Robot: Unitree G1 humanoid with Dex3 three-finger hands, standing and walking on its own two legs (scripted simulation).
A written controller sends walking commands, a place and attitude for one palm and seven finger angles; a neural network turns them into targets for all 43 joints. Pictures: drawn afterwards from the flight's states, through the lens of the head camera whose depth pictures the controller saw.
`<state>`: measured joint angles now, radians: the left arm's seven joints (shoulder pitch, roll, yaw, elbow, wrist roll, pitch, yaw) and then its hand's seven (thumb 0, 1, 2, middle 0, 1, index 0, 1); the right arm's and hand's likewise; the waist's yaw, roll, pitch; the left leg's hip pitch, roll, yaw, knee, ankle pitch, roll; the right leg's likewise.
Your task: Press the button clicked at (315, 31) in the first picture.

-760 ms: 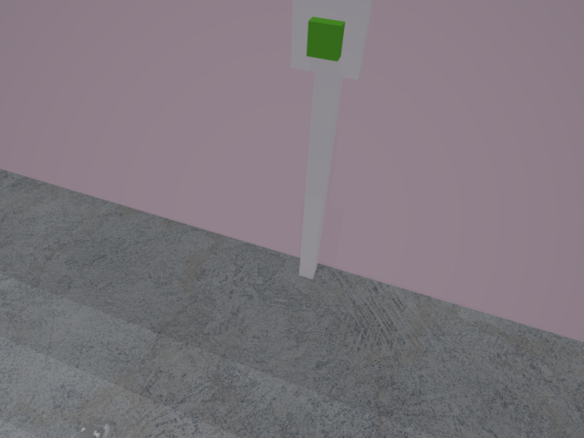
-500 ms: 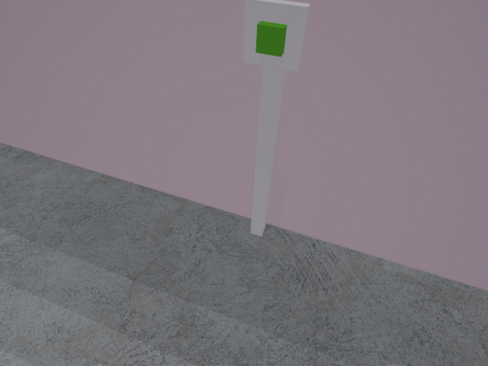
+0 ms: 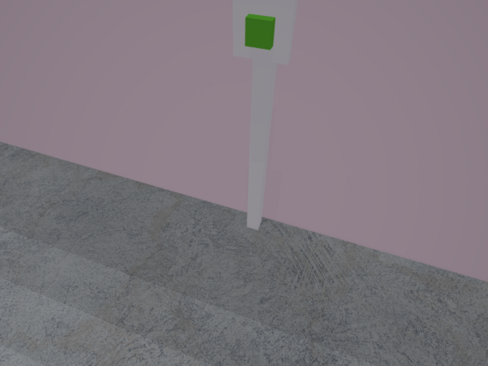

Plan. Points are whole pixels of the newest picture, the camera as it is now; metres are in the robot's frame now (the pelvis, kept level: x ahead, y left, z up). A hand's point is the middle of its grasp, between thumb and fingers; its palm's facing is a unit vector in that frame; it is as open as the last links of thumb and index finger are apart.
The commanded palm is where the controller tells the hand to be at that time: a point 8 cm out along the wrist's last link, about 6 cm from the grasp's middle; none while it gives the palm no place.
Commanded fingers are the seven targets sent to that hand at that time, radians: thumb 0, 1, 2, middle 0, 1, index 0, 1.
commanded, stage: stand and wait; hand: left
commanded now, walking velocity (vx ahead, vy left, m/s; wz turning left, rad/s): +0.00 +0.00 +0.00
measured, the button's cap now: (260, 31) +0.85 +0.01 +0.19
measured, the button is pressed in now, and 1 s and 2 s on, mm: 0 0 0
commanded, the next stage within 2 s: look at it before walking up in 0.12 s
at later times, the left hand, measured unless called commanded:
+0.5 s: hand out of the picture +0.08 +0.24 -0.16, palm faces -0.03 -0.94 -0.33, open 7.3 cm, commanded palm none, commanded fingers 0.00 0.90 0.90 -0.20 -0.30 -0.20 -0.30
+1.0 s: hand out of the picture +0.07 +0.23 -0.16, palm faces -0.05 -0.95 -0.32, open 7.4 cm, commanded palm none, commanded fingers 0.00 0.90 0.90 -0.20 -0.30 -0.20 -0.30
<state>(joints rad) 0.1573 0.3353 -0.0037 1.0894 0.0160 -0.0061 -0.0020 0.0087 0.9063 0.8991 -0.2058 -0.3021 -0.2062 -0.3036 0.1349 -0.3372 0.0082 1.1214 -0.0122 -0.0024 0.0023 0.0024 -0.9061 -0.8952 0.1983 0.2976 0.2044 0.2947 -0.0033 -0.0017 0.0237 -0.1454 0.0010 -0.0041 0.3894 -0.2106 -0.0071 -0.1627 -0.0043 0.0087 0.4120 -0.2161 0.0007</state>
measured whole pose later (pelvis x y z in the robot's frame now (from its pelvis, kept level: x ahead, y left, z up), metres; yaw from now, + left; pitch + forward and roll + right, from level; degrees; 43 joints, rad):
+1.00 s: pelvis +0.00 +0.00 +0.00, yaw -3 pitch -2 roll +0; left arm 0.18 0.31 0.01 1.07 0.02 0.02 0.01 0.01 0.91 0.90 -0.20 -0.30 -0.20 -0.30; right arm 0.12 -0.30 0.00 1.09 -0.01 0.00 -0.02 0.00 -0.91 -0.90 0.20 0.30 0.20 0.29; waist 0.01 -0.01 0.02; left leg -0.15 0.03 0.05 0.41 -0.23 -0.02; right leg -0.19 0.02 0.06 0.44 -0.22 0.00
